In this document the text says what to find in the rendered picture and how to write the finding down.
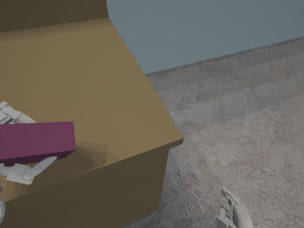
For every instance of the robot left hand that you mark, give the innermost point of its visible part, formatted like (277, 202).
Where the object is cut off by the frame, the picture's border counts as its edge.
(20, 173)

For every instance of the sponge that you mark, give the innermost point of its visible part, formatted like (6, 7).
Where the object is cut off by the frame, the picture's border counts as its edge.
(26, 143)

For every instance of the table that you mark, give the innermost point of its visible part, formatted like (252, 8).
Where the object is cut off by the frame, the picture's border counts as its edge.
(64, 61)

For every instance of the robot right hand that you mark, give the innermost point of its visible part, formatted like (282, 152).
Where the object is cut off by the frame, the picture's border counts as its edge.
(239, 217)

